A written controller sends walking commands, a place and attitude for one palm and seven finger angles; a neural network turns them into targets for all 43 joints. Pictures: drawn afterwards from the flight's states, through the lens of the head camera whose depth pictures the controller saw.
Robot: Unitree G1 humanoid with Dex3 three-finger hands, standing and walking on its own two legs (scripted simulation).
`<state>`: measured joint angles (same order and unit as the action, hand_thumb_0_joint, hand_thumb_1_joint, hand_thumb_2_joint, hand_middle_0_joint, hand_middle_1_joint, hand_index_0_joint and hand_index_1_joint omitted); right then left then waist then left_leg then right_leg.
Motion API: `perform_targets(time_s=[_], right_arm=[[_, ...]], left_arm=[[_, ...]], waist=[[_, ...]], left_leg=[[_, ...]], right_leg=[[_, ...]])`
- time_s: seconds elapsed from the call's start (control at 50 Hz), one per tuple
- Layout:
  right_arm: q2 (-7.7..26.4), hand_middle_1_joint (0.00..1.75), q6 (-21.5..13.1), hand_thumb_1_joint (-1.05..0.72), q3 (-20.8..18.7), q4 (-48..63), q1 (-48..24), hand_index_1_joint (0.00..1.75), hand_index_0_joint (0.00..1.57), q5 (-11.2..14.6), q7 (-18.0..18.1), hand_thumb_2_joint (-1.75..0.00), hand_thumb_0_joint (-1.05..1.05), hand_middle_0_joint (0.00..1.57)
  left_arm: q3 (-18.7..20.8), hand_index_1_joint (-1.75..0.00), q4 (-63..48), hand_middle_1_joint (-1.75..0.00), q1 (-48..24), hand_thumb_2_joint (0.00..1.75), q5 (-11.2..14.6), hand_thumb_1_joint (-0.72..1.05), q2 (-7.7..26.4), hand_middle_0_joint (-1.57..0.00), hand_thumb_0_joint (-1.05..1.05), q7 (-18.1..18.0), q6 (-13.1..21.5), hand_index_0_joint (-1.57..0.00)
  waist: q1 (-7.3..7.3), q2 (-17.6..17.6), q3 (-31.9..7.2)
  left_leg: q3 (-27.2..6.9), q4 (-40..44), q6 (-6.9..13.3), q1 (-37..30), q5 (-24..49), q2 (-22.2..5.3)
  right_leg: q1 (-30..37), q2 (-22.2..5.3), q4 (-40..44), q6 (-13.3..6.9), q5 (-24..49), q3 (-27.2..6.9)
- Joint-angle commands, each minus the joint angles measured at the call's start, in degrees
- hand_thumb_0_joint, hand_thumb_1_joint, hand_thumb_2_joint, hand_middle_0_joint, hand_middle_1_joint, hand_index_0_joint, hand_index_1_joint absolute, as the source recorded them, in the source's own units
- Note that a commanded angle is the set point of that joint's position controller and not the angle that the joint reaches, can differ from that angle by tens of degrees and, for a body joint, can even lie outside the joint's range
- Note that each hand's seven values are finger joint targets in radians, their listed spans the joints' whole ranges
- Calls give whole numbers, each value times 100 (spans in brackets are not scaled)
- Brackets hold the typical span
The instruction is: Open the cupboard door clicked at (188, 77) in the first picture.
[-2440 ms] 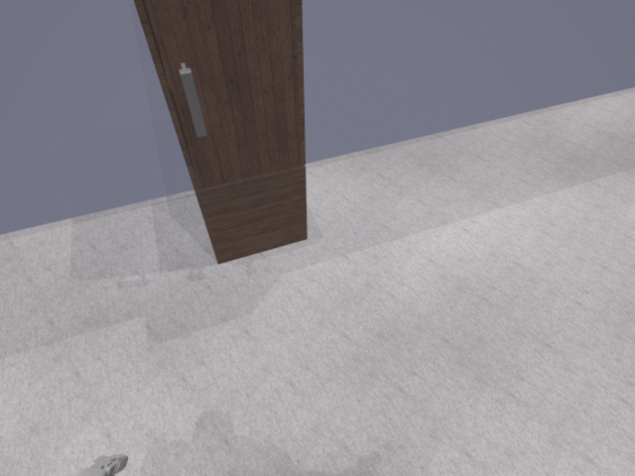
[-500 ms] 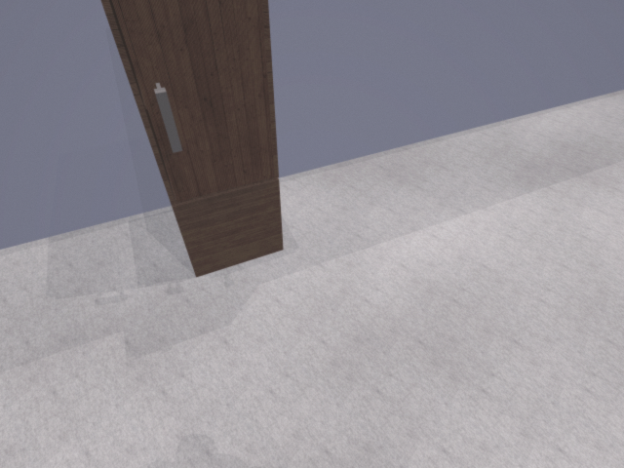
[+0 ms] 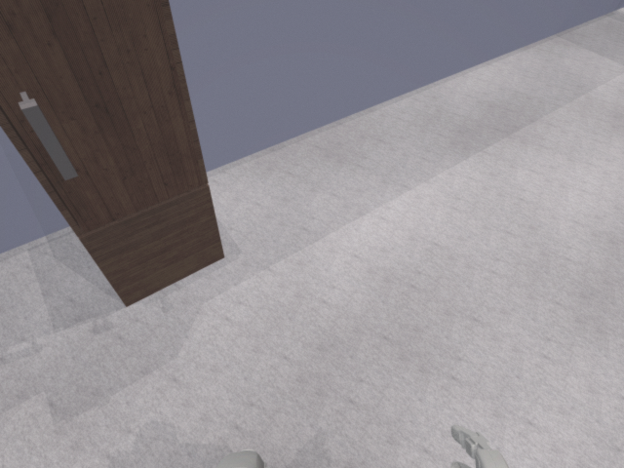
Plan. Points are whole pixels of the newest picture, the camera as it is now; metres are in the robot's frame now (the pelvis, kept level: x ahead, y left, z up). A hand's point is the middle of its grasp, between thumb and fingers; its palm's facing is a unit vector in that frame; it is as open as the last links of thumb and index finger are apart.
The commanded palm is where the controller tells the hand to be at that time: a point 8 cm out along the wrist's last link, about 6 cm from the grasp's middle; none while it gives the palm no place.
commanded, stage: walk to a spot facing it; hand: left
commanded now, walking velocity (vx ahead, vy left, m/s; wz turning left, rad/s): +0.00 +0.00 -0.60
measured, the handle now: (48, 136) +0.63 +0.61 -0.02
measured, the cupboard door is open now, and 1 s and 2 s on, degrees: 0 0 0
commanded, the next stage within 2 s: none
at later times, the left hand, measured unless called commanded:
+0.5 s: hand (250, 339) +0.32 +0.14 -0.13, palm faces -0.33 -0.90 -0.28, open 7.4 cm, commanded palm none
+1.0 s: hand (238, 327) +0.35 +0.17 -0.15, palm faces -0.55 -0.81 -0.19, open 7.4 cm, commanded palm none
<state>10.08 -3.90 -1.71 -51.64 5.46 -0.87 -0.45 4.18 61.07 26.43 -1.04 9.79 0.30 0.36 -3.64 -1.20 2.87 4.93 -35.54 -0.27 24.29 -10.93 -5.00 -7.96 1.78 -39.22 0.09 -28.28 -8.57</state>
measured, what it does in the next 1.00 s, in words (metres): walks ahead, turning right: right foot, then left foot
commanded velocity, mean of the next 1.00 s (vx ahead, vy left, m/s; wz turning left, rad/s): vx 0.00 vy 0.00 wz -0.60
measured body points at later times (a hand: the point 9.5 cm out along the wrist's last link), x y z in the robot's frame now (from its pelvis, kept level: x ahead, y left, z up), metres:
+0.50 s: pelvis +0.10 +0.00 +0.00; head +0.14 -0.03 +0.45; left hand +0.33 +0.19 -0.11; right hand +0.03 -0.26 -0.15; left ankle +0.10 +0.14 -0.66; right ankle +0.11 -0.11 -0.72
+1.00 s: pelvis +0.16 +0.04 +0.02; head +0.21 +0.04 +0.47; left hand +0.37 +0.21 -0.13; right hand +0.07 -0.19 -0.11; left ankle +0.20 +0.13 -0.72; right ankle +0.06 -0.06 -0.65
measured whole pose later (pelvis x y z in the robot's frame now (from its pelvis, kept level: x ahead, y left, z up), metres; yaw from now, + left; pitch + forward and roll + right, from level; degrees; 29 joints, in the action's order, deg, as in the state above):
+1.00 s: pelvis +0.16 +0.04 +0.02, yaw -38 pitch +0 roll -2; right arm 9.3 -0.5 -1.7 -51.9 13.2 -1.4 1.1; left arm 6.0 51.9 11.1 -1.2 14.1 1.9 -5.6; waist -0.3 -1.3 4.9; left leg 15.2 -28.8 1.0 11.0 -17.5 -7.5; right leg -27.3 -2.6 -59.9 3.8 -23.9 2.3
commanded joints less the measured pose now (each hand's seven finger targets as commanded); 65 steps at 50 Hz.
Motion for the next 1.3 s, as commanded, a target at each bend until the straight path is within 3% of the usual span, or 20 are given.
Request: perform_targets(time_s=[0.0,0.1,0.24,0.32,0.34,0.36,0.38,0.42,0.48,0.66,0.68,0.72,0.84,1.04,1.1,1.12,1.14,1.16,1.2,1.28], right_arm=[[1402,30,27,-90,-341,-63,1493,30,20,-27,191,-90,0,20],[802,30,-2,-90,-195,-6,705,30,20,-50,232,-90,0,20],[1089,30,142,-90,-362,-10,937,30,20,-94,155,-90,0,20],[1297,30,248,-90,-396,71,896,30,20,-97,120,-90,0,20],[1225,30,279,-90,-382,109,964,30,20,-67,82,-90,0,20],[828,30,316,-90,-254,328,1062,30,20,-16,35,-90,0,20],[858,30,372,-90,-237,537,781,30,20,0,115,-90,0,20],[932,30,440,-90,-239,528,491,30,20,16,177,-90,0,20],[888,30,536,-90,-207,309,818,30,20,-42,158,-90,0,20],[761,30,408,-90,-195,329,1340,30,20,46,228,-90,0,20],[873,30,352,-90,-216,261,1542,30,20,43,249,-90,0,20],[1738,30,316,-90,-354,460,1384,30,20,-44,241,-90,0,20],[1055,30,224,-90,-265,460,785,30,20,-49,284,-90,0,20],[1241,30,326,-90,-464,69,1167,30,20,-76,176,-90,0,20],[1326,30,339,-90,-503,67,1048,30,20,-59,140,-90,0,20],[1276,30,346,-90,-486,103,1050,30,20,-19,112,-90,0,20],[945,30,379,-90,-414,280,1065,30,20,29,65,-90,0,20],[683,30,422,-90,-303,589,622,30,20,20,94,-90,0,20],[715,30,515,-90,-286,620,236,30,20,34,210,-90,0,20],[764,30,593,-90,-294,327,603,30,20,-35,162,-90,0,20]], left_arm=[[140,-30,-822,-30,-581,90,-19,90,484,-20,0,26,142,-20],[156,-30,-914,-30,-666,90,-36,90,375,-20,0,196,-182,-20],[118,-30,-1496,-30,-1729,90,-78,90,423,-20,0,196,-252,-20],[131,-30,-1546,-30,-1575,90,-77,90,656,-20,0,167,-177,-20],[170,-30,-1447,-30,-1156,90,-96,90,952,-20,0,121,-102,-20],[313,-30,-1399,-30,-752,90,-132,90,1686,-20,0,32,-16,-20],[361,-30,-1341,-30,-448,90,30,90,2034,-20,0,-52,-53,-20],[314,-30,-1521,-30,-1152,90,18,90,1795,-20,0,-122,-126,-20],[187,-30,-1722,-30,-1967,90,-14,90,1457,-20,0,-139,-147,-20],[246,-30,-1684,-30,-2122,90,-21,90,1462,-20,0,-62,-253,-20],[213,-30,-1724,-30,-2163,90,20,90,1279,-20,0,-48,-281,-20],[136,-30,-1899,-30,-1897,90,29,90,779,-20,0,50,-302,-20],[213,-30,-1484,-30,-1696,90,-15,90,726,-20,0,179,-334,-20],[130,-30,-1587,-30,-2111,90,-35,90,556,-20,0,174,-314,-20],[141,-30,-1492,-30,-1742,90,-31,90,647,-20,0,137,-207,-20],[188,-30,-1370,-30,-1332,90,-42,90,866,-20,0,103,-140,-20],[292,-30,-1252,-30,-860,90,-93,90,1519,-20,0,11,-56,-20],[377,-30,-1136,-30,-496,90,-2,90,1916,-20,0,-61,-61,-20],[381,-30,-1210,-30,-974,90,17,90,1738,-20,0,-151,-125,-20],[222,-30,-1513,-30,-1845,90,-20,90,1366,-20,0,-135,-145,-20]], waist=[[720,1249,-554],[207,1093,-170],[492,892,-220],[293,706,-414],[43,119,-664],[-130,-1576,-1024],[-270,-1576,-1194],[-46,-1096,-866],[398,-685,-739],[642,-762,-837],[741,-448,-888],[602,2015,-598],[404,1056,-332],[700,1298,-376],[469,1168,-656],[217,690,-882],[-4,-859,-1166],[-175,-1480,-1108],[-42,-1270,-738],[395,-698,-524]], left_leg=[[-2647,2127,1025,-1978,-790,-2431],[-214,1923,732,-935,1125,-1563],[371,1605,750,-1337,1382,-1706],[782,485,408,-1390,1740,-1638],[1042,-654,111,-891,1674,-1414],[1282,-2338,-296,770,-1105,-571],[362,-3320,-393,1199,-2652,-175],[-314,-3619,-369,1244,-2170,-324],[-206,-2854,-463,521,-1378,-292],[63,165,-375,-994,-629,196],[-65,986,-311,-1613,-242,47],[-2316,2207,665,-1841,104,-2267],[-151,1556,622,-1938,2281,-1412],[474,1161,687,-2222,2486,-1767],[805,392,362,-2171,2706,-1689],[1018,-477,92,-1656,2486,-1525],[1159,-1754,-269,-34,411,-983],[616,-2937,-457,1065,-2572,-254],[-340,-3377,-396,1278,-2301,-354],[-207,-2737,-515,542,-1273,-240]], right_leg=[[-2860,-231,-3739,-71,-388,673],[-2259,-696,-2778,132,654,1033],[-1776,-581,-722,152,1010,1372],[-835,-333,347,-2,1365,1589],[140,-465,1000,-150,2028,1346],[1399,-1987,1481,-763,3640,-821],[1234,-2720,1645,-1362,5185,-1612],[458,-2249,1813,-1367,3657,-1333],[-365,-1569,1732,-1001,3626,-327],[-954,-1120,1236,-711,3129,-747],[-1333,-816,847,-441,2713,-534],[-2763,160,-1604,188,-521,779],[-2758,-393,-2934,396,542,879],[-1825,-408,-675,263,341,1470],[-1009,-249,641,86,1071,1610],[-34,-327,1386,-42,1957,1477],[1351,-1551,1618,-549,3723,-174],[1412,-2560,1507,-1229,6021,-1305],[669,-2222,1704,-1380,4616,-1189],[-294,-1464,1780,-971,3677,-264]])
